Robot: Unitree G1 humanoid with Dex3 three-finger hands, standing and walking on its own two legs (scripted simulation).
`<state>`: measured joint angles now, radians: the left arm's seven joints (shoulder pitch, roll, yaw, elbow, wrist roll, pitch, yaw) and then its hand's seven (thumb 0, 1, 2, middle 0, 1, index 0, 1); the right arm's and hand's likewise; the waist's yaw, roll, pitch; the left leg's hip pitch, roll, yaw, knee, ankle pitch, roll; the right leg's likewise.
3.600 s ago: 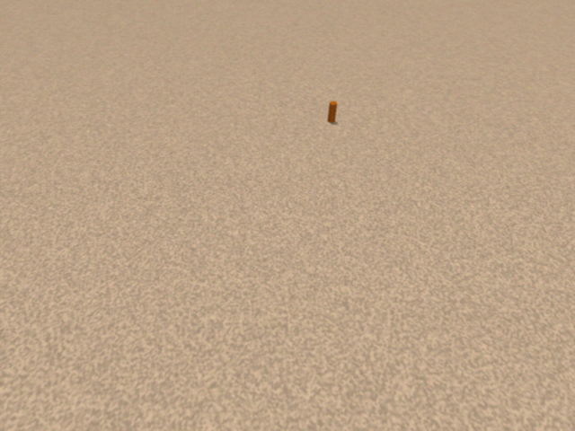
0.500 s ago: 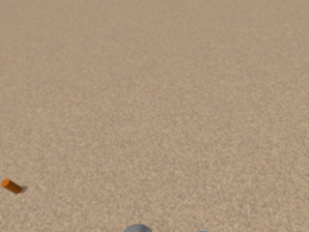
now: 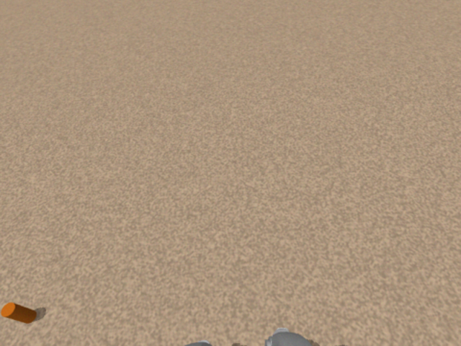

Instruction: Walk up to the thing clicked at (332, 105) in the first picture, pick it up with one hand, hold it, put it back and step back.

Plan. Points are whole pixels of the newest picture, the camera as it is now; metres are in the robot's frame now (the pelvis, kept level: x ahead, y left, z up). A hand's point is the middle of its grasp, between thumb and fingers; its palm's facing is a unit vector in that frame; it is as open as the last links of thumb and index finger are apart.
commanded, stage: walk up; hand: left
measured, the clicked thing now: (19, 313) +0.37 +0.85 -0.66
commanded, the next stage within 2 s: none
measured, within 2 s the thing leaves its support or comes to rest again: neither
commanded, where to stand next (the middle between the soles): -0.07 +0.77 m, yaw -21 degrees
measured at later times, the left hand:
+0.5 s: hand out of the picture +0.06 +0.57 -0.11, palm faces -0.12 -0.79 -0.60, open 7.4 cm
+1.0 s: hand out of the picture +0.03 +0.80 -0.12, palm faces -0.16 -0.75 -0.65, open 7.4 cm
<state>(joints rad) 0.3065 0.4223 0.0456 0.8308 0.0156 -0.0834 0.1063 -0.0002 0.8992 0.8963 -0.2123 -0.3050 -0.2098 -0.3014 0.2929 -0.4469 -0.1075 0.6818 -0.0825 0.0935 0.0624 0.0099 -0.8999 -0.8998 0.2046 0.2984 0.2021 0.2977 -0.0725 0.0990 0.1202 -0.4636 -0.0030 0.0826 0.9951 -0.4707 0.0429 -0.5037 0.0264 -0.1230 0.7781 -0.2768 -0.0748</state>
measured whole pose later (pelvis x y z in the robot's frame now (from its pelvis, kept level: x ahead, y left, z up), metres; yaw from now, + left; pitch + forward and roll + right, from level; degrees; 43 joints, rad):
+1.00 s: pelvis -0.10 +0.48 -0.02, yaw -10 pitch -2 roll +0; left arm 0.28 0.51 0.08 0.82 0.05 -0.04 0.11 0.00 0.89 0.90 -0.22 -0.31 -0.21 -0.30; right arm 0.21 -0.50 -0.14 0.67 -0.07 0.10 0.08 0.01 -0.90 -0.90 0.20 0.30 0.20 0.30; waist 0.00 0.06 0.13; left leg -0.47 0.07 -0.02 1.01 -0.54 -0.04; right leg -0.65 -0.14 0.17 0.95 -0.39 -0.03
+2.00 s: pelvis -0.17 +0.86 +0.02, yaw -21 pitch -1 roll -2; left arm 0.26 0.40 0.06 0.95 0.03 -0.02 0.00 0.00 0.90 0.90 -0.21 -0.30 -0.21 -0.30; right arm 0.31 -0.39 -0.05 0.87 -0.03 -0.03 0.01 0.01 -0.90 -0.90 0.21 0.30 0.21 0.30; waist -0.03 0.02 0.10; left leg -0.32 0.04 0.15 0.71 -0.39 0.07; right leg -0.37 0.04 0.07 0.92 -0.51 -0.03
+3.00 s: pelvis -0.15 +0.83 +0.05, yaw -22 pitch -2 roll +0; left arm 0.01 0.35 0.03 1.18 0.00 0.00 -0.01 0.00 0.90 0.90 -0.21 -0.30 -0.20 -0.30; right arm 0.02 -0.36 0.00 1.12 0.00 -0.03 0.01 0.01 -0.90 -0.90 0.20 0.30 0.20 0.30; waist 0.02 0.00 0.06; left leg -0.19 0.01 -0.02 0.43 -0.22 -0.01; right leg -0.19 -0.04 -0.07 0.41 -0.19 0.01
